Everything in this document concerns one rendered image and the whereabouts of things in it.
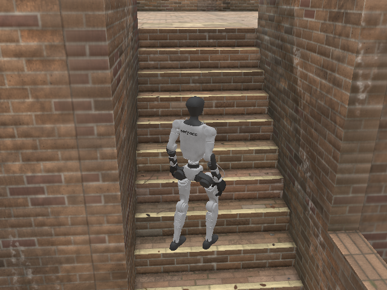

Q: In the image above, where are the stairs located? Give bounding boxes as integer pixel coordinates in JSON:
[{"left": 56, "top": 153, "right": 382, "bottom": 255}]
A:
[{"left": 134, "top": 28, "right": 304, "bottom": 290}]

